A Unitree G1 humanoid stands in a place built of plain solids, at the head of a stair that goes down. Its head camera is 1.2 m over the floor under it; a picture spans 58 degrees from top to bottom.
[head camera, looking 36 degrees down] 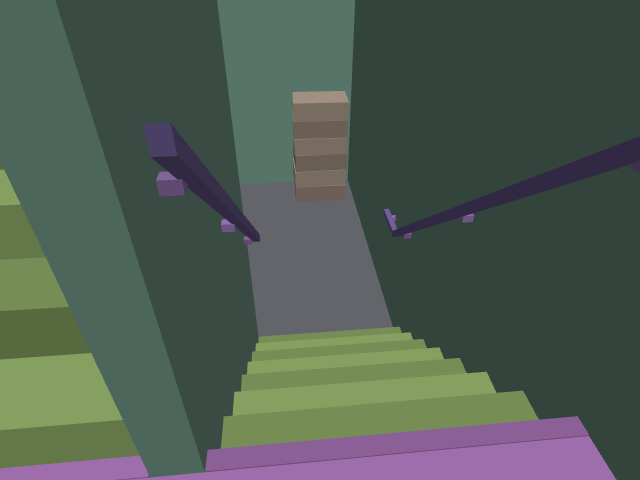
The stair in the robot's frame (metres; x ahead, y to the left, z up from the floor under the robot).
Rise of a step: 0.19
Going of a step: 0.23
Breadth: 1.10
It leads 5 degrees to the left of straight ahead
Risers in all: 8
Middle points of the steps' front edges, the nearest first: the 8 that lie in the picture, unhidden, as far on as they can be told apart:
0.69 -0.23 0.00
0.92 -0.21 -0.20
1.15 -0.19 -0.39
1.38 -0.17 -0.58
1.61 -0.14 -0.77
1.84 -0.12 -0.96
2.07 -0.10 -1.16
2.30 -0.08 -1.35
